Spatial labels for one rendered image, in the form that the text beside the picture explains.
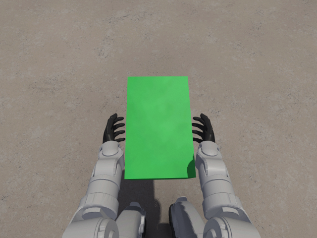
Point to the robot right upper arm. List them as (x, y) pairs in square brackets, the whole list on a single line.
[(225, 227)]

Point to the right robot shin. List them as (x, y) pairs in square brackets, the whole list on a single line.
[(183, 198)]

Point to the carton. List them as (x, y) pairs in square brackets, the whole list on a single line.
[(159, 139)]

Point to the robot left upper arm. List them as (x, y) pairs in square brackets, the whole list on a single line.
[(99, 227)]

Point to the robot left hand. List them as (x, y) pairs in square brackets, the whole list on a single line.
[(109, 134)]

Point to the right robot forearm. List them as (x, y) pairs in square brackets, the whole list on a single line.
[(218, 193)]

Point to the robot right hand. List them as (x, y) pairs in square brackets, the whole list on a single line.
[(207, 134)]

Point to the left robot forearm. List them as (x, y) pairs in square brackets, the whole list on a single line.
[(104, 185)]

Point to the left robot shin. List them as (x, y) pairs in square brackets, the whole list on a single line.
[(136, 204)]

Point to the robot shin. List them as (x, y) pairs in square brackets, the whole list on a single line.
[(183, 198), (136, 204)]

